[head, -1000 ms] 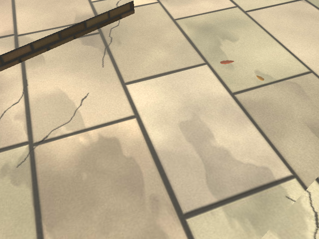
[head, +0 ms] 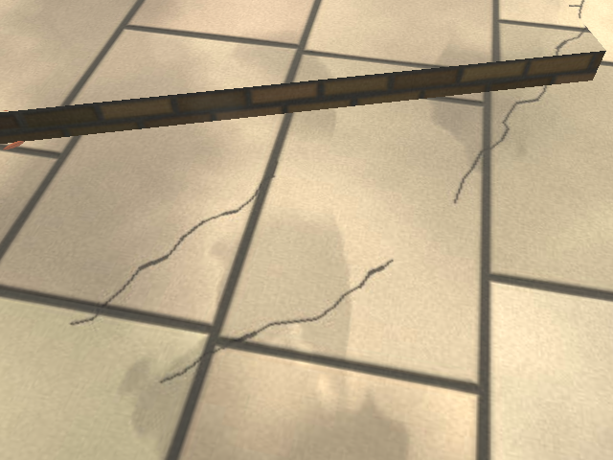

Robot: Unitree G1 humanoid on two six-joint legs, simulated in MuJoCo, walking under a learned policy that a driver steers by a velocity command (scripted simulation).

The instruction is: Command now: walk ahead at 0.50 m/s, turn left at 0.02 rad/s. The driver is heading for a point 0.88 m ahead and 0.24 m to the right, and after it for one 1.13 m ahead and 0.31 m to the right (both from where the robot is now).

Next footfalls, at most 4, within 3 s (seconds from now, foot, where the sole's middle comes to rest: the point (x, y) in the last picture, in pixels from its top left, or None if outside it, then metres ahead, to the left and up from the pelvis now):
0.16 left None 0.23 0.15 -0.78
0.66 right None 0.48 -0.15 -0.78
1.14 left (328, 401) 0.60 0.03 -0.78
1.48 right None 0.39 -0.14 -0.78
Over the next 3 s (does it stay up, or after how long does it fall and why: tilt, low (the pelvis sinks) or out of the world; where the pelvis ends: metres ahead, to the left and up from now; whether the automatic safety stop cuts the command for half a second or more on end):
stays up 0.81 -0.10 -0.01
